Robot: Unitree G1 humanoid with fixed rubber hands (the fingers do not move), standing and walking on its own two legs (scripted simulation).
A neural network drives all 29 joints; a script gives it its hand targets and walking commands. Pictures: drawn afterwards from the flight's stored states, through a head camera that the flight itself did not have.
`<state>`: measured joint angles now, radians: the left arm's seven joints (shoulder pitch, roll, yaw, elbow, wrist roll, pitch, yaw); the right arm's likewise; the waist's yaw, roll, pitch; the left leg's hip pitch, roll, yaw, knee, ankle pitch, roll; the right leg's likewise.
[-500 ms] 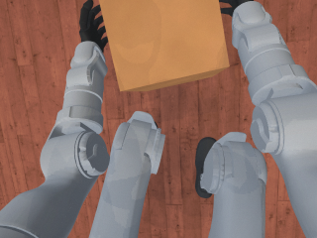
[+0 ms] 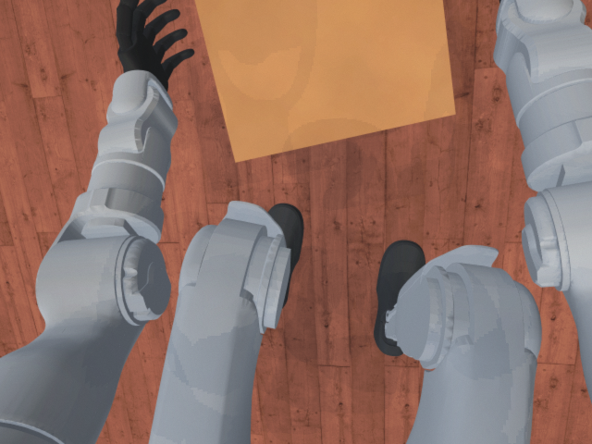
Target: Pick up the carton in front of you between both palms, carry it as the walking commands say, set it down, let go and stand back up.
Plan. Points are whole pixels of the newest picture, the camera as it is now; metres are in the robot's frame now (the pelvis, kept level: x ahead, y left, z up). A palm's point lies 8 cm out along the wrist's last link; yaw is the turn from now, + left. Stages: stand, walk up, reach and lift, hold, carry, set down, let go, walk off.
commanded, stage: set down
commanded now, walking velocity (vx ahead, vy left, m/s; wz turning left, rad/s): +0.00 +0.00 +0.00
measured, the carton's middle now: (328, 55) +0.50 +0.06 -0.25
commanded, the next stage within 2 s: let go in 1.00 s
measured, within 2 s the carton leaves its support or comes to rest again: neither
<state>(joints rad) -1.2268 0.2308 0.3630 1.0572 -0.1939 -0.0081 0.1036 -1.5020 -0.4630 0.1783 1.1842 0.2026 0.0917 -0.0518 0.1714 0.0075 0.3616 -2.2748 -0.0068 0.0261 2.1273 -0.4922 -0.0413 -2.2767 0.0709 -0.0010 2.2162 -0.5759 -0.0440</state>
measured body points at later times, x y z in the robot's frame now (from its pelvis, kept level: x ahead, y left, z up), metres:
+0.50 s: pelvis +0.02 +0.01 +0.10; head +0.34 +0.02 +0.42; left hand +0.48 +0.27 -0.01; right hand +0.61 -0.09 -0.01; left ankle +0.14 +0.12 -0.34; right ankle +0.10 -0.10 -0.34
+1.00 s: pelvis +0.04 -0.01 +0.23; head +0.33 -0.01 +0.58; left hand +0.46 +0.27 +0.14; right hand +0.60 -0.10 +0.14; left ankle +0.14 +0.12 -0.34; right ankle +0.10 -0.10 -0.34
